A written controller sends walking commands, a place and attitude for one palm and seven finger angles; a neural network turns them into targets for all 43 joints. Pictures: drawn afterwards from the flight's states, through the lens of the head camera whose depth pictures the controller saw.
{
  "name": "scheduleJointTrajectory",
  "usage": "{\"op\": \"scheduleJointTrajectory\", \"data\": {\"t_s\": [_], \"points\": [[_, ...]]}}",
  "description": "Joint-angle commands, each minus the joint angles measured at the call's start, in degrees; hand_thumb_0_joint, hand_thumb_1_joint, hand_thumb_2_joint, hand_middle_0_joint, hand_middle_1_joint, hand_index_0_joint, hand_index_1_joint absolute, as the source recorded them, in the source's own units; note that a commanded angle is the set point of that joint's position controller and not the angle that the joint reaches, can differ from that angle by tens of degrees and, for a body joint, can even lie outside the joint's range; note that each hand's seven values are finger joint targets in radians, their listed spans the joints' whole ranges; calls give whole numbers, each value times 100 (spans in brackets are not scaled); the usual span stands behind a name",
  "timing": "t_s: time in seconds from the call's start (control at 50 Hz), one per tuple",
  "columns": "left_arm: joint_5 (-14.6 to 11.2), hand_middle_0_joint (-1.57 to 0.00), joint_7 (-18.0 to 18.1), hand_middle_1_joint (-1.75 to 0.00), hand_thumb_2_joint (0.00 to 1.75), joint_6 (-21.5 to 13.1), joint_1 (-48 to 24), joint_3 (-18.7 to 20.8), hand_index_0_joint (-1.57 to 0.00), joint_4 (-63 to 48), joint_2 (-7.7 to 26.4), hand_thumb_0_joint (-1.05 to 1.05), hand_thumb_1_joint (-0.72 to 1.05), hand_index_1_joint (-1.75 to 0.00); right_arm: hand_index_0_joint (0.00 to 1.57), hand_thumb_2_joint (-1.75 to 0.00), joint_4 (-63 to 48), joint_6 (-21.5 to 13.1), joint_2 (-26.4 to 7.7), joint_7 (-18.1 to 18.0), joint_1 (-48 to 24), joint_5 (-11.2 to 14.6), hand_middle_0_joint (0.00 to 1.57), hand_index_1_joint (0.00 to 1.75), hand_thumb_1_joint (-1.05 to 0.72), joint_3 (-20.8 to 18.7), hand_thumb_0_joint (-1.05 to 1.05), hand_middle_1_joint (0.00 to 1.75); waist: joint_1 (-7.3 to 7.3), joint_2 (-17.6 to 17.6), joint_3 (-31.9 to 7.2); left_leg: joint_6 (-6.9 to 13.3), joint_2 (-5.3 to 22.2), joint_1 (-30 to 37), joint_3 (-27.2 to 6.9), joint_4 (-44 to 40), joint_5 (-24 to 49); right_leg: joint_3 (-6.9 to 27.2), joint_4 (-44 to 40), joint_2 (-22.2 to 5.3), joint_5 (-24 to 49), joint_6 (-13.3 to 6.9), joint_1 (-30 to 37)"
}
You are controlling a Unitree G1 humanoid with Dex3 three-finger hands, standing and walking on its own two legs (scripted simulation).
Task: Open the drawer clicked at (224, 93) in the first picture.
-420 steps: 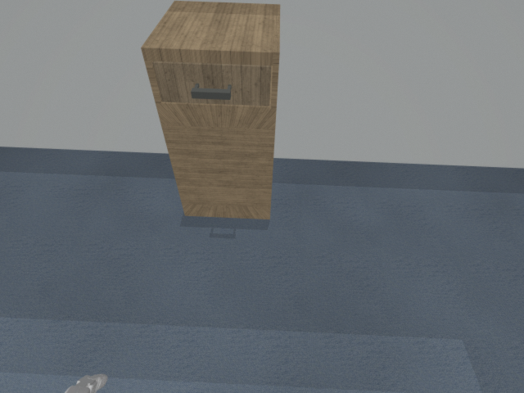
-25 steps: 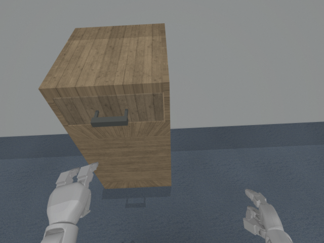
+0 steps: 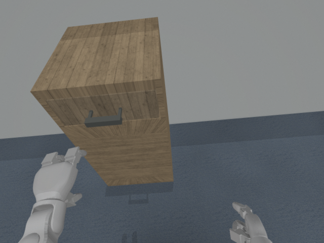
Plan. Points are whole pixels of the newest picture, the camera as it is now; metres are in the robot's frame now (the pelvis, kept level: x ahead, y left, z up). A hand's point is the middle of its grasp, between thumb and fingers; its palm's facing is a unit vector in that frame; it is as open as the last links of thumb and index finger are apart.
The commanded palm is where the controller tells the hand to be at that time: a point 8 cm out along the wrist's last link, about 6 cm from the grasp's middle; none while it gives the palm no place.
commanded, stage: raise the hand with hooked fingers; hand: left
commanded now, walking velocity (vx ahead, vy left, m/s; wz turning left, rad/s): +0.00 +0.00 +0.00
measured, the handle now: (104, 116) +0.51 +0.26 -0.03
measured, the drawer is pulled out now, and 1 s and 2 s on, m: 0.00 0.00 0.00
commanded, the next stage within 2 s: move the hooked fingers above the handle in 1.04 s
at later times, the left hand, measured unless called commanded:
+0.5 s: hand (51, 146) +0.31 +0.30 +0.09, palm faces +0.11 -0.08 -0.99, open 13.6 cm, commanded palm +0.28 +0.31 +0.14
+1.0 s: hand (40, 145) +0.30 +0.31 +0.11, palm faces +0.11 -0.07 -0.99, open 13.8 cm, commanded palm +0.27 +0.32 +0.16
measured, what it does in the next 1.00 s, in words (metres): shifts its weight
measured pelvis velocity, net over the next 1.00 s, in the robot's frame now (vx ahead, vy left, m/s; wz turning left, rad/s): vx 0.00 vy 0.07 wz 0.02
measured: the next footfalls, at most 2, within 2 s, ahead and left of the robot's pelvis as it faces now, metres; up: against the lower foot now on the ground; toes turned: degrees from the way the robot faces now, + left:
none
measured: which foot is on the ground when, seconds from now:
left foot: down 0.00-1.00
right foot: down 0.00-1.00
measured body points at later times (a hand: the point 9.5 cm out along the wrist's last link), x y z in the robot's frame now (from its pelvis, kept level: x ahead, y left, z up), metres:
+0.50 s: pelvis +0.01 +0.07 +0.02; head +0.02 +0.04 +0.47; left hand +0.30 +0.30 +0.14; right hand +0.23 -0.14 -0.08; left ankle +0.00 +0.15 -0.71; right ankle +0.00 -0.06 -0.71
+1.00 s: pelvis +0.00 +0.07 +0.03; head +0.02 +0.05 +0.47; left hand +0.29 +0.31 +0.16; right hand +0.17 -0.15 -0.10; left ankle +0.00 +0.15 -0.71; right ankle +0.00 -0.06 -0.71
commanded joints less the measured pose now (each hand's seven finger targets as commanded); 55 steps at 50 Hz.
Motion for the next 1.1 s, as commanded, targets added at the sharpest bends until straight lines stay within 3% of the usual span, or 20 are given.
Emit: {"op": "scheduleJointTrajectory", "data": {"t_s": [0.0,0.04,0.06,0.08,0.12,0.16,0.2,0.28,0.32,0.36,0.4,0.48,0.54,0.62,0.7,0.76,0.86,0.88,0.96,1.08], "points": [[35,-27,153,-96,46,-455,-84,801,-27,-1479,1059,0,-13,-96,20,-90,-990,-417,-639,-113,-867,-57,20,30,-90,-388,0,30,226,-1000,-1057,200,-195,-424,-6,-341,719,1142,-1019,-751,2793,561,2057],[184,-28,440,-99,44,-697,-322,992,-28,-1508,1138,0,-17,-99,20,-90,-927,-504,-635,-107,-803,-82,20,30,-90,-475,0,30,198,-799,-1048,212,-234,-283,-3,-314,745,1044,-1028,-676,2459,488,1771],[270,-28,607,-100,43,-768,-468,1042,-28,-1579,1164,0,-20,-100,20,-90,-919,-529,-646,-91,-766,-105,20,30,-90,-520,0,30,213,-519,-1182,220,-256,-125,23,-309,846,950,-982,-640,2435,430,1701],[345,-28,802,-102,42,-766,-606,1192,-28,-1624,1291,0,-22,-102,20,-90,-916,-531,-657,-74,-775,-113,20,30,-90,-556,0,30,215,-466,-1275,233,-267,-40,42,-288,934,870,-956,-587,2304,379,1641],[471,-28,1071,-105,40,-636,-804,1067,-28,-1590,1144,0,-27,-105,20,-90,-866,-509,-675,-17,-700,-100,20,30,-90,-659,0,30,200,71,-1516,217,-277,312,122,-267,1215,640,-836,-500,2318,266,1469],[452,-29,1166,-108,38,-376,-1089,908,-29,-1484,1035,0,-31,-108,20,-90,-804,-464,-730,22,-670,-47,20,30,-90,-727,0,30,127,143,-1666,217,-235,616,158,-294,1424,425,-796,-409,2310,224,1353],[371,-29,1084,-111,36,-37,-1315,626,-29,-1342,869,0,-36,-111,20,-90,-778,-410,-775,41,-685,24,20,30,-90,-751,0,30,51,13,-1591,215,-171,807,139,-405,1514,225,-853,-364,2119,237,1290],[185,-30,515,-117,32,516,-1928,98,-30,-1204,731,0,-45,-117,20,-90,-829,-316,-838,-36,-843,152,20,30,-90,-679,0,30,0,-231,-1194,215,-62,1155,46,-775,1714,7,-1110,-317,1870,253,1326],[226,-30,186,-120,30,688,-2265,-17,-30,-1104,822,0,-50,-120,20,-90,-816,-256,-825,-87,-820,173,20,30,-90,-619,0,30,4,-412,-994,204,0,1322,-1,-952,1794,-74,-1219,-322,1773,267,1376],[318,-30,-74,-120,30,745,-2551,-10,-30,-1143,964,0,-50,-120,20,-90,-852,-192,-794,-109,-806,164,20,30,-90,-551,0,30,63,-247,-989,166,55,1539,-84,-1090,2023,-171,-1248,-321,1697,240,1448],[399,-30,-261,-120,30,718,-2814,87,-30,-1153,1123,0,-50,-120,20,-90,-859,-144,-766,-111,-775,142,20,30,-90,-489,0,30,111,-35,-1022,117,95,1762,-139,-1173,2288,-198,-1296,-314,1672,209,1529],[412,-30,-517,-120,30,609,-3072,285,-30,-899,1300,0,-50,-120,20,-90,-831,-76,-731,-82,-634,134,20,30,-90,-421,0,30,164,23,-964,-20,157,1941,-242,-1335,2743,-265,-1433,-256,1712,172,1701],[340,-30,-690,-120,30,559,-3402,186,-30,-817,1222,0,-50,-120,20,-90,-790,-47,-703,-50,-588,151,20,30,-90,-400,0,30,109,-14,-894,-67,179,2042,-256,-1394,2952,-284,-1549,-251,1836,178,1741],[292,-30,-912,-120,30,452,-4044,44,-30,-863,1248,0,-50,-120,20,-90,-758,-47,-734,-34,-530,150,20,30,-90,-402,0,30,22,198,-1026,-116,204,2300,-340,-1451,3020,-312,-1672,-250,1713,174,1714],[154,-30,-1139,-120,30,258,-3334,-23,-30,-657,1047,0,-50,-120,20,-90,-782,-83,-761,50,-385,143,20,30,-90,-439,0,30,101,-38,-1019,-123,207,2261,-366,-1493,3103,-343,-1754,-245,1706,189,1811],[127,-30,-1156,-120,30,13,-3275,150,-30,-976,1210,0,-50,-120,20,-90,-802,-88,-803,86,-388,117,20,30,-90,-472,0,30,129,-132,-1028,-104,209,2184,-339,-1515,3106,-320,-1778,-249,1810,191,1888],[247,-30,-686,-120,30,-393,-3535,561,-30,-1628,1559,0,-50,-120,20,-90,-754,-190,-798,111,-388,71,20,30,-90,-529,0,30,245,421,-1404,-188,190,2409,-457,-1480,3285,-278,-1710,-232,1763,153,1853],[264,-30,-576,-120,30,-397,-3497,686,-30,-1572,1642,0,-50,-120,20,-90,-735,-209,-796,107,-409,73,20,30,-90,-539,0,30,261,353,-1343,-182,184,2333,-448,-1485,3186,-278,-1714,-198,1742,149,1839],[193,-30,-337,-120,30,-233,-3344,512,-30,-1065,1348,0,-50,-120,20,-90,-614,-198,-793,108,-388,147,20,30,-90,-583,0,30,216,76,-1075,-137,97,2045,-289,-1553,2559,-290,-1752,-203,1592,150,1751],[148,-30,-550,-120,30,194,-3367,11,-30,-689,1026,0,-50,-120,20,-90,-688,-178,-826,40,-569,240,20,30,-90,-545,0,30,111,-206,-837,60,12,1767,-95,-1723,1550,-200,-1938,-232,1169,197,1862]]}}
